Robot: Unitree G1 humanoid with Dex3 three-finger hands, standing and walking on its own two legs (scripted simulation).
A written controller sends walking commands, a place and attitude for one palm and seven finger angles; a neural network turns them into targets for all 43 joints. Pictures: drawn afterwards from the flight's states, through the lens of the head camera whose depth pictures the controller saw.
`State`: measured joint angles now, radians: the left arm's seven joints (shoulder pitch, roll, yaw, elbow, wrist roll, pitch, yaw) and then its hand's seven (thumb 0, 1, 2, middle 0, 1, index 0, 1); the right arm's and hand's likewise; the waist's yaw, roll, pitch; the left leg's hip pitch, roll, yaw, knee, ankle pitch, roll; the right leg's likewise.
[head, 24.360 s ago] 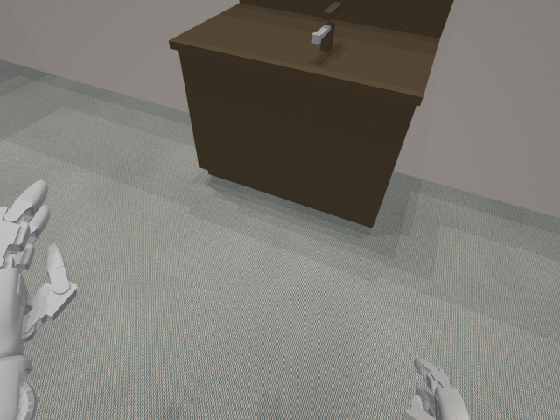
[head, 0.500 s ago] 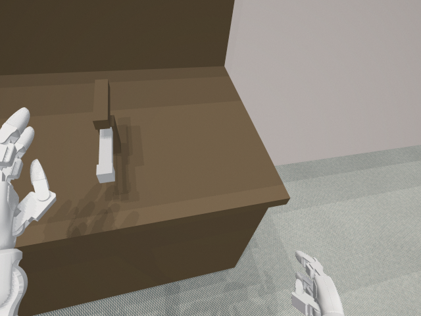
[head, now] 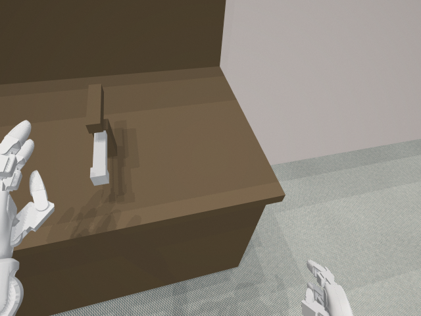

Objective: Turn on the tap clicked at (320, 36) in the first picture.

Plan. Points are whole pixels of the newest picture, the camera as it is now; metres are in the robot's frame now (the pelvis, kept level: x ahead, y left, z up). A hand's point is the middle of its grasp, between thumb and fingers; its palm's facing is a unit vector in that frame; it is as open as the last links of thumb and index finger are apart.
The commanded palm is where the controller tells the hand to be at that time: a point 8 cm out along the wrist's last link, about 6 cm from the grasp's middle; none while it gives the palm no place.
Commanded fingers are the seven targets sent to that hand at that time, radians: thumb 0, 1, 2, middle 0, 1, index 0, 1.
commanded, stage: look again from close up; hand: left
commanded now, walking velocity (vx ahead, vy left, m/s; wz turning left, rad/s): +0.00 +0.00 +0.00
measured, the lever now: (99, 175) +0.34 +0.25 +0.05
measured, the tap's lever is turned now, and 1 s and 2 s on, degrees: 0 0 0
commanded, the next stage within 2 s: shuffle to correct the standing spot in 0.04 s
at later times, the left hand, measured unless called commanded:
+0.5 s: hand (74, 202) +0.23 +0.22 +0.16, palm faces +0.37 -0.86 -0.35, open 7.4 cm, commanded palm +0.17 +0.25 +0.17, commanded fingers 0.00 0.90 0.90 -0.20 -0.30 -0.20 -0.30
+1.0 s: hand (57, 171) +0.26 +0.24 +0.19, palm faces +0.42 -0.81 -0.41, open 7.4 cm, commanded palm +0.17 +0.25 +0.17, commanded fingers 0.00 0.90 0.90 -0.20 -0.30 -0.20 -0.30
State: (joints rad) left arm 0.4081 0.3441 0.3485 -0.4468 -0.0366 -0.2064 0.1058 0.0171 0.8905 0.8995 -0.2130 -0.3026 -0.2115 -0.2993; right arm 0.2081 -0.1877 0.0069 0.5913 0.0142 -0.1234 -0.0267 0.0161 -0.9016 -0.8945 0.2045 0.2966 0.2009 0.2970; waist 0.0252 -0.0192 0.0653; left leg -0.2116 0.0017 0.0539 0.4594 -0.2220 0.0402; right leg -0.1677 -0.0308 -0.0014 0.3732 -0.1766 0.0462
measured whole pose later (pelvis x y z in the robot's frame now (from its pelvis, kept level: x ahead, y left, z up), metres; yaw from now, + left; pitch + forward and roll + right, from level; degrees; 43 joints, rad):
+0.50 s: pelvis +0.00 -0.03 +0.00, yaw +0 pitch -1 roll -1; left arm 0.43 0.36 0.36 -0.50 -0.07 -0.16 0.10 0.02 0.89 0.90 -0.21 -0.30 -0.21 -0.30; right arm 0.19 -0.17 0.00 0.56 0.02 -0.10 -0.02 0.02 -0.90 -0.89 0.20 0.30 0.20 0.30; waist 0.02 -0.02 0.07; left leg -0.22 0.04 0.04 0.47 -0.23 0.00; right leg -0.18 0.01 -0.01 0.39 -0.19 0.01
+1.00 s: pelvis +0.00 -0.02 +0.00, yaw -2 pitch -1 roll -1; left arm 0.24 0.43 0.46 -0.38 -0.05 -0.19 0.08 0.02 0.90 0.90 -0.21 -0.30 -0.21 -0.30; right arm 0.18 -0.21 -0.02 0.57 0.03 -0.13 0.02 0.02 -0.90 -0.89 0.20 0.30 0.20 0.30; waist 0.03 0.00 0.10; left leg -0.24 0.04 0.08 0.48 -0.23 0.01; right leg -0.23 0.00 0.03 0.44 -0.20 0.02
